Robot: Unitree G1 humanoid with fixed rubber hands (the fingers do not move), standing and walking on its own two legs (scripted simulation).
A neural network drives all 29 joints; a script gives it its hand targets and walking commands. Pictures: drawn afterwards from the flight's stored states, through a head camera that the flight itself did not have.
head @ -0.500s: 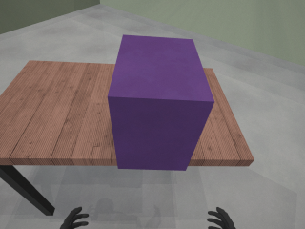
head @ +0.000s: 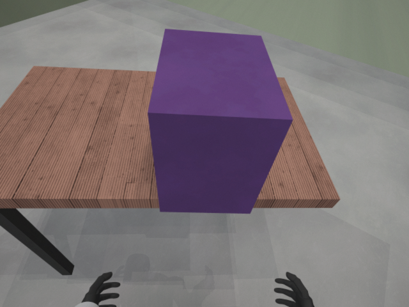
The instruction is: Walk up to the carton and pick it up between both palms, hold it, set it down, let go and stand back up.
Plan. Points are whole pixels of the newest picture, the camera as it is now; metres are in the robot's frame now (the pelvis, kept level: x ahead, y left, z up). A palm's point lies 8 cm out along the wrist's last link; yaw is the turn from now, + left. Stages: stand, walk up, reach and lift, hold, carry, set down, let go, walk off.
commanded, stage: let go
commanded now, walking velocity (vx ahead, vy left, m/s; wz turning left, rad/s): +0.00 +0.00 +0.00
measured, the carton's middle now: (209, 125) +0.50 +0.00 +0.09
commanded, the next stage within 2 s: stand in 0.54 s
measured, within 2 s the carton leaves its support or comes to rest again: neither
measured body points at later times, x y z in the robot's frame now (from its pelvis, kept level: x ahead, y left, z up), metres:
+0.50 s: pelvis +0.01 +0.00 +0.00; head +0.03 +0.02 +0.45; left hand +0.18 +0.22 -0.09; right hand +0.19 -0.23 -0.09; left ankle +0.04 +0.12 -0.74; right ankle +0.01 -0.09 -0.74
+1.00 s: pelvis +0.11 +0.03 +0.00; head +0.10 +0.04 +0.45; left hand +0.10 +0.25 -0.16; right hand +0.09 -0.19 -0.15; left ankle +0.04 +0.12 -0.74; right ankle +0.01 -0.09 -0.74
